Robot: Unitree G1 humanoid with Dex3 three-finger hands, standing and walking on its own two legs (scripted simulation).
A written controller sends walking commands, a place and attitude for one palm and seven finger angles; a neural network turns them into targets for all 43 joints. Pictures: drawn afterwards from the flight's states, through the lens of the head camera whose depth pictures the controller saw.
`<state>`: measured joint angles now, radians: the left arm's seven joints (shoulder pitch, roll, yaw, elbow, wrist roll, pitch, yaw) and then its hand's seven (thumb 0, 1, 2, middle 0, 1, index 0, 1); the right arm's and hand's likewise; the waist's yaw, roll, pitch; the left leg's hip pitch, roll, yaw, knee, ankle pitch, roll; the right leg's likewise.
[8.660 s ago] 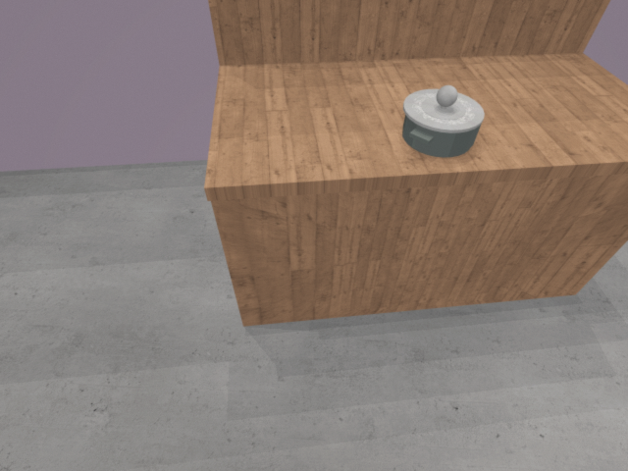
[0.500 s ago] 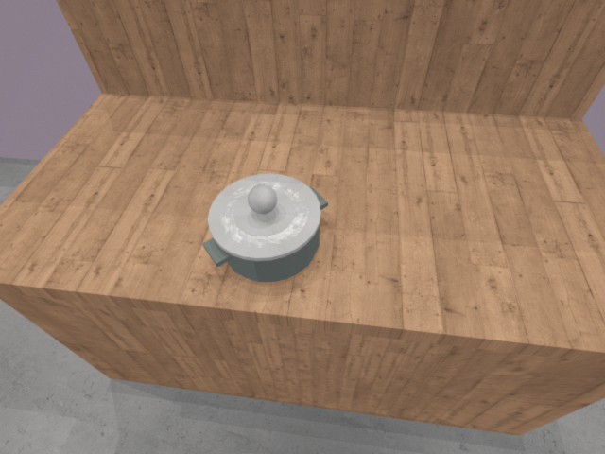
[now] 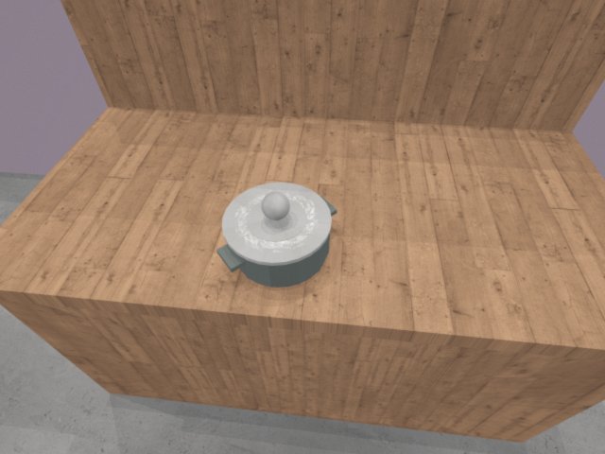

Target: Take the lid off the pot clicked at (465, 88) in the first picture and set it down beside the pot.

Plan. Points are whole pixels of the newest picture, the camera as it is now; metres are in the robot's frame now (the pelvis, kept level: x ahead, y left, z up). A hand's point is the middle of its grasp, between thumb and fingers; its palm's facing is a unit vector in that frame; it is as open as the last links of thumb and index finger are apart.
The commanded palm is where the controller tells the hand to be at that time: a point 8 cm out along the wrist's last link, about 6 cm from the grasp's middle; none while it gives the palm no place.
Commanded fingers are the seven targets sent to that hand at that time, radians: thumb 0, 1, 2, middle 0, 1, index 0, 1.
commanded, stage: look again from close up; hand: left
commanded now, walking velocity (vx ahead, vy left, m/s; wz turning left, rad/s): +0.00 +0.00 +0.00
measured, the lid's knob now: (275, 206) +0.50 +0.07 +0.03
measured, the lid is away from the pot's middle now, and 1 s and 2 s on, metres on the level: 0.00 0.00 0.00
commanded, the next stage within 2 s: lift the closed hand beside the body in 1.02 s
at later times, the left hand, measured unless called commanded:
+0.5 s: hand out of the picture -0.02 +0.15 -0.17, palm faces +0.05 -0.97 -0.22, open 7.3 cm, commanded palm none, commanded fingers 0.00 0.90 0.90 -0.20 -0.30 -0.20 -0.30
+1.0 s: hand out of the picture -0.04 +0.15 -0.17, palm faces +0.04 -0.98 -0.19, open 7.4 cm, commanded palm none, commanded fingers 0.00 0.90 0.90 -0.20 -0.30 -0.20 -0.30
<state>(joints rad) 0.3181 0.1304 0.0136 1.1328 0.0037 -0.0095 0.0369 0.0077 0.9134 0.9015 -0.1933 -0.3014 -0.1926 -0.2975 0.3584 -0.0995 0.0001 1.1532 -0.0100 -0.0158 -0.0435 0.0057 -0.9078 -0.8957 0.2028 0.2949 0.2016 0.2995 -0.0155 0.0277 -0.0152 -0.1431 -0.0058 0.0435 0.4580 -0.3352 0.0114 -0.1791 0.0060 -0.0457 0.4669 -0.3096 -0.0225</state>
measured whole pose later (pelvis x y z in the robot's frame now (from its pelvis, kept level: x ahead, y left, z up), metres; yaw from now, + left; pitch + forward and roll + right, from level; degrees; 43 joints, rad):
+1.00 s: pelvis -0.04 -0.02 +0.00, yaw +0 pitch -1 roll +0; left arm 0.32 0.15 -0.02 1.06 0.00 -0.01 0.04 0.01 0.91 0.90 -0.20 -0.30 -0.20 -0.30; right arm 0.33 -0.11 0.02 1.13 -0.01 -0.02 -0.03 0.01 -0.91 -0.90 0.20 0.29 0.20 0.30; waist 0.00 0.00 0.02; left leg -0.16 0.02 0.03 0.45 -0.27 -0.01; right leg -0.19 0.03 -0.06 0.46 -0.25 -0.06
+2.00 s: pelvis -0.03 +0.02 +0.00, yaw +2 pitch +0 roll -1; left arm 0.63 0.24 0.10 -0.04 -0.01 0.01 0.10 0.02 0.91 0.90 -1.28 -1.49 -1.28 -1.49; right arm 0.24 -0.20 0.03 0.63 0.01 -0.11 -0.05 0.02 -0.90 -0.90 0.21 0.30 0.20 0.30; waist 0.04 0.05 0.01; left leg -0.19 -0.03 0.02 0.51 -0.32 0.04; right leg -0.21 -0.02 -0.07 0.50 -0.29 0.00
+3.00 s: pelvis -0.04 +0.00 +0.00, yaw -1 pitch +1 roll +0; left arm 0.52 0.55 0.10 -0.39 0.74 0.10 0.09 0.01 0.71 0.95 -1.21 -1.30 -1.21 -1.30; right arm 0.11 -0.30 0.01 0.56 0.01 0.12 -0.01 0.02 -0.91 -0.90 0.20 0.30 0.20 0.30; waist 0.08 0.12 -0.02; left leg -0.21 0.00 0.06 0.48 -0.28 0.03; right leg -0.25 0.01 -0.03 0.48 -0.25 -0.02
